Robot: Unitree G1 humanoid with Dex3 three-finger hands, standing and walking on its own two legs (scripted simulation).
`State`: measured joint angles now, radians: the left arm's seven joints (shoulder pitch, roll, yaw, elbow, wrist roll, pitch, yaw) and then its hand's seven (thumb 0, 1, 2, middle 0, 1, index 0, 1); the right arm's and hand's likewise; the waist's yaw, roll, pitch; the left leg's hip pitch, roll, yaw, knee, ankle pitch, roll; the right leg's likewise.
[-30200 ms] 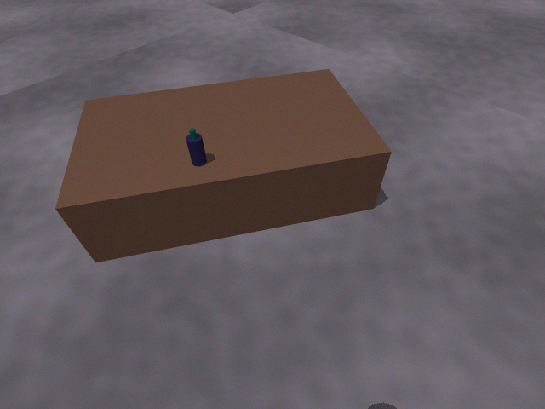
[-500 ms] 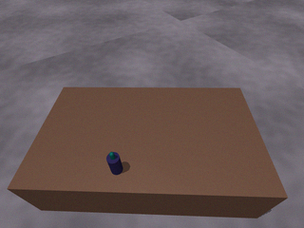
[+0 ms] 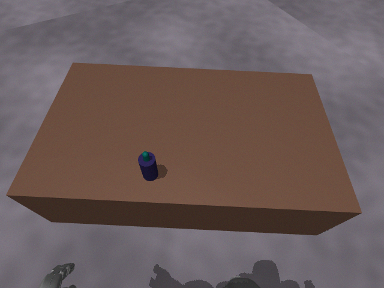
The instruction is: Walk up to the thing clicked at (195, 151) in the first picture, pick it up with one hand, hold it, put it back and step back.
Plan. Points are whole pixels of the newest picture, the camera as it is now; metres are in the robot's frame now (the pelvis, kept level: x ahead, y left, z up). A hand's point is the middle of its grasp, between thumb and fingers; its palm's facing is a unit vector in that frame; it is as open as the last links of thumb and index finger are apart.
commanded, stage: step back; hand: left
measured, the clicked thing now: (148, 164) +0.55 +0.16 -0.31
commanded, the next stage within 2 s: none
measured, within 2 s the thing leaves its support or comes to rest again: neither
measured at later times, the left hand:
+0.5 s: hand out of the picture +0.04 +0.25 -0.13, palm faces -0.08 -0.92 -0.39, open 7.4 cm
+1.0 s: hand out of the picture -0.11 +0.30 -0.15, palm faces -0.04 -0.94 -0.34, open 7.4 cm
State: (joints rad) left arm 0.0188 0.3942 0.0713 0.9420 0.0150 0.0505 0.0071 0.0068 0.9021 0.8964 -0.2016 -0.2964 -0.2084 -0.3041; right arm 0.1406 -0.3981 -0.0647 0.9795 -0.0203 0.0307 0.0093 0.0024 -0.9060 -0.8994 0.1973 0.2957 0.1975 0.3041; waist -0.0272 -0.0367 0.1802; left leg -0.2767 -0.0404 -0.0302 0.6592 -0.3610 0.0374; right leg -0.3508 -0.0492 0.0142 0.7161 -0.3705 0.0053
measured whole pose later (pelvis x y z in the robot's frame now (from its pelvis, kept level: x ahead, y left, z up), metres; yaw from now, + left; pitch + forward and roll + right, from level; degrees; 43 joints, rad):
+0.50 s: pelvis -0.08 +0.00 +0.01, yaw -5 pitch -2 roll +1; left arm 0.15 0.35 0.07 0.87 0.03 0.03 0.00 0.01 0.90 0.90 -0.20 -0.30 -0.21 -0.30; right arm 0.10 -0.38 -0.04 0.88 0.00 0.05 -0.01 0.00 -0.90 -0.90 0.20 0.30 0.20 0.30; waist 0.01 0.02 0.18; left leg -0.43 -0.10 -0.08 1.03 -0.52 0.01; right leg -0.27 0.02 0.06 0.64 -0.33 -0.03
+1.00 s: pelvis -0.21 +0.03 +0.01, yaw -3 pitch -1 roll -2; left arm 0.18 0.41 0.09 0.83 0.02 0.07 0.01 0.01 0.90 0.90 -0.20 -0.30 -0.21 -0.30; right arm 0.13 -0.35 -0.04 0.85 -0.03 0.01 -0.01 0.01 -0.90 -0.90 0.20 0.30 0.20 0.30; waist 0.02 -0.06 0.17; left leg -0.31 0.01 -0.02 0.54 -0.20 0.03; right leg -0.42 0.12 0.17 1.20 -0.47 0.03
